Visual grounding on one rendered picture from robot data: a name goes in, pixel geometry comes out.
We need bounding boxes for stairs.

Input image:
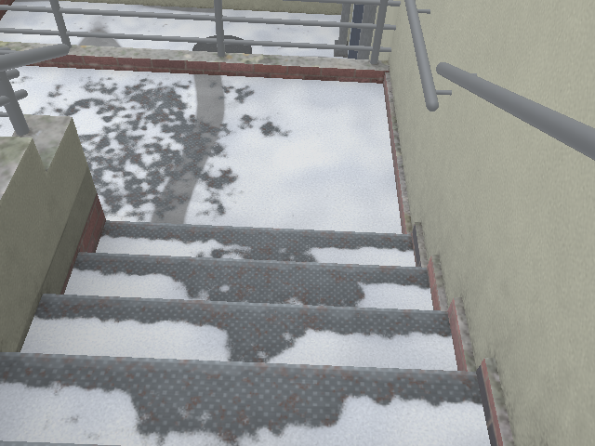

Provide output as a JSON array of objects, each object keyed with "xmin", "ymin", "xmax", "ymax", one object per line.
[{"xmin": 0, "ymin": 220, "xmax": 491, "ymax": 446}]

